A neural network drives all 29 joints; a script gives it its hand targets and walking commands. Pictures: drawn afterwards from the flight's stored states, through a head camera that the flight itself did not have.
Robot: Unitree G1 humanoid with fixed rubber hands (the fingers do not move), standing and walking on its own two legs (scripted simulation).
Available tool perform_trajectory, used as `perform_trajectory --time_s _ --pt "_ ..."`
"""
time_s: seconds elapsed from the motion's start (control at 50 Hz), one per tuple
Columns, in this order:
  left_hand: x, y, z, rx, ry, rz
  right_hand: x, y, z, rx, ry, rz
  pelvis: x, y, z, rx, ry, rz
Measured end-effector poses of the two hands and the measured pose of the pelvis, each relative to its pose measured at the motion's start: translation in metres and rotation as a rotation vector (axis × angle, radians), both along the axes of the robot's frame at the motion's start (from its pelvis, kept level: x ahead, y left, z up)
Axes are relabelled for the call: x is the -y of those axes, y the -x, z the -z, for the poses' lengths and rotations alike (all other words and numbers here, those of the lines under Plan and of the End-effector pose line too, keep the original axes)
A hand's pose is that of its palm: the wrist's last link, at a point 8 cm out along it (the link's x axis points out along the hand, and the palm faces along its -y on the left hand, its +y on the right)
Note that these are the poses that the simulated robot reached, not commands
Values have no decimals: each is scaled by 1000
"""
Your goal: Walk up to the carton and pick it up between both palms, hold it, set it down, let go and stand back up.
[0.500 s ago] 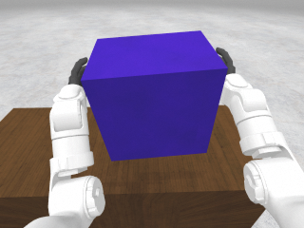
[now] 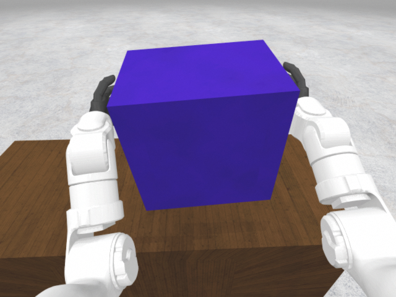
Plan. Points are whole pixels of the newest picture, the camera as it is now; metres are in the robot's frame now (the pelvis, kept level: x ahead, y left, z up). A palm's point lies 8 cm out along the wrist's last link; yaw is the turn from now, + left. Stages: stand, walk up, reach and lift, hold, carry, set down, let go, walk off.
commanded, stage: hold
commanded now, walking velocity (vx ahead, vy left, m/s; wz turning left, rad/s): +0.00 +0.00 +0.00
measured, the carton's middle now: (202, 128) +0.38 -0.01 +0.20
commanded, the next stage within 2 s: none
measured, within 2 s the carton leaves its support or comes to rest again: neither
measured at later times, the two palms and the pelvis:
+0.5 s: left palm (101, 114) +0.36 +0.18 +0.26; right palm (295, 101) +0.36 -0.18 +0.27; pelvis +0.00 +0.00 +0.00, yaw +0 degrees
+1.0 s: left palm (102, 118) +0.36 +0.18 +0.25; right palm (291, 96) +0.38 -0.18 +0.27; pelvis +0.01 -0.01 +0.00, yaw +0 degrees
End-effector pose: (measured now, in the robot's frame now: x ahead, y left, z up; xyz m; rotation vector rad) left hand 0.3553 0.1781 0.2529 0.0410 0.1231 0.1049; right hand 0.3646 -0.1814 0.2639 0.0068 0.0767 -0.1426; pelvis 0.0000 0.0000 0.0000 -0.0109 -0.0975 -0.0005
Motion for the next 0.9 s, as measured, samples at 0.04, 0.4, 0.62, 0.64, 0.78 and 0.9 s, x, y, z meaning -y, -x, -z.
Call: perform_trajectory --time_s 0.04,0.4,0.62,0.64,0.78,0.9 --pt "0 0 -1 0 3 -1 0 0 0 0 4 0 0 1 0 1 0 1" --pt "-3 -4 -9 0 -7 13 -2 0 -8 -3 11 11 -1 1 0 0 0 -4" --pt "-2 -2 0 -13 7 3 -2 -2 -2 -19 19 2 -2 1 0 -8 -1 11" --pt "-2 -3 2 -22 10 -1 -2 -4 -2 -28 20 -2 -2 1 0 -12 -2 14" --pt "-5 -5 3 -16 2 -19 -6 -13 -8 -22 31 -22 2 -2 -1 -26 -2 9" --pt "-5 -8 6 -17 4 -15 -6 -15 -9 -24 34 -19 5 -6 -1 -22 -2 2"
